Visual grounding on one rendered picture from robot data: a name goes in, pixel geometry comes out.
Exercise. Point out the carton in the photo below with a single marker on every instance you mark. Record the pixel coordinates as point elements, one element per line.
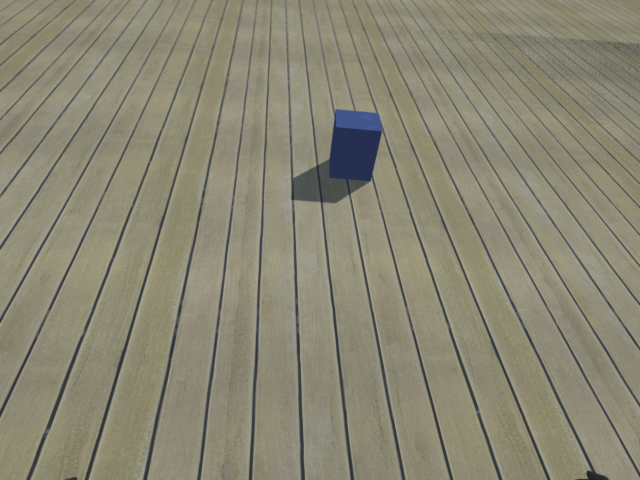
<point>355,141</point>

